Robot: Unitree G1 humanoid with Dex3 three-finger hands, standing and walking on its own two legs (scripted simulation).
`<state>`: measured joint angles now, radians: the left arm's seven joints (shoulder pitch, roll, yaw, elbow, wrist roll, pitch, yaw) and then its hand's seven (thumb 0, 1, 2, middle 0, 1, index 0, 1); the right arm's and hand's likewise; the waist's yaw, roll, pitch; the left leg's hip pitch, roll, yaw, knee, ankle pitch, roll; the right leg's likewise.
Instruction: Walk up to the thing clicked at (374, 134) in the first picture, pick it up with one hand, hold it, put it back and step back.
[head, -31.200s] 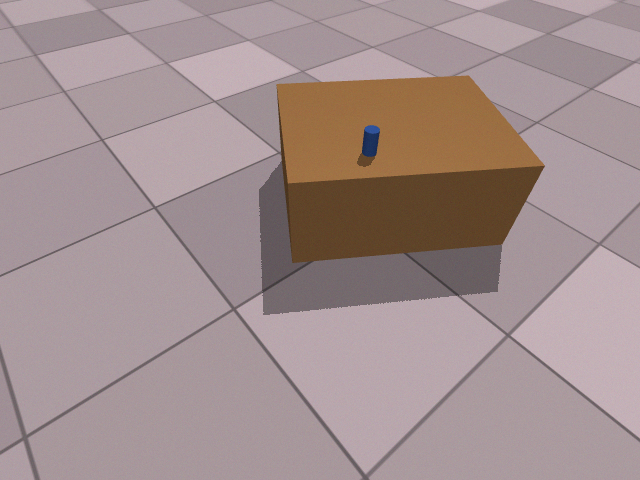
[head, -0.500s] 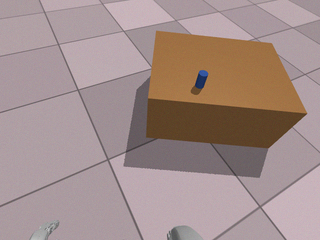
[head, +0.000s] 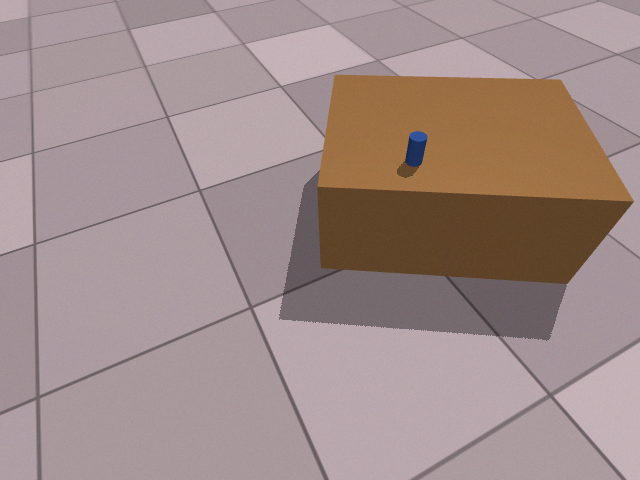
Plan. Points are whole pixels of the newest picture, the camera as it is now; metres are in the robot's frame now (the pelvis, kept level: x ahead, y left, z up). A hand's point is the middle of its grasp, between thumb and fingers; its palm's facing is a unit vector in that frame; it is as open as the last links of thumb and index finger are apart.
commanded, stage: step back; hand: right
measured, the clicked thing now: (415, 149) +1.10 -0.26 -0.29
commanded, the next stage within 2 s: stand in 0.88 s
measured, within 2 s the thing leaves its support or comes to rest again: neither
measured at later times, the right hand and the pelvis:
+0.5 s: hand out of the picture +0.10 -0.28 -0.14, palm faces -0.07 +0.92 -0.38, open 7.4 cm; pelvis +0.03 -0.01 +0.01, yaw +1 degrees
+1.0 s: hand (503, 464) +0.19 -0.23 -0.13, palm faces -0.04 +0.95 -0.32, open 7.4 cm; pelvis +0.05 +0.01 +0.02, yaw +1 degrees
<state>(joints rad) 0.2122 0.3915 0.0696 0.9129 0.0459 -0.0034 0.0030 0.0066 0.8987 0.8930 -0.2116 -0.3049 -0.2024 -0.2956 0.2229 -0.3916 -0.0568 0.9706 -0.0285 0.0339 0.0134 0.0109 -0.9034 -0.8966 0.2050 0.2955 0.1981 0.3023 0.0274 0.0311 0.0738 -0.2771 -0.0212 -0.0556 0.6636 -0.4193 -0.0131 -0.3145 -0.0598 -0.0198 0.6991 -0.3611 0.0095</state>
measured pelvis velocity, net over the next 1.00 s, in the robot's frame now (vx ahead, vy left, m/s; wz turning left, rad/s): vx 0.05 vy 0.01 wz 0.01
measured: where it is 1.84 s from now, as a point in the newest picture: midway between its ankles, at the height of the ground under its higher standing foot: outside the picture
